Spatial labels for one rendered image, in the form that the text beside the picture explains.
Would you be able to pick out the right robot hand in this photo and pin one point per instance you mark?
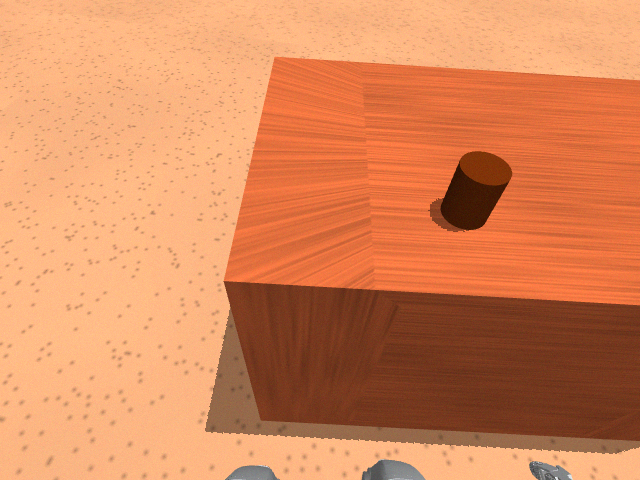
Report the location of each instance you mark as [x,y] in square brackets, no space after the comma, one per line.
[544,471]

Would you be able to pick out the can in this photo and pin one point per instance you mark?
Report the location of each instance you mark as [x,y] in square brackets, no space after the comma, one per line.
[477,184]

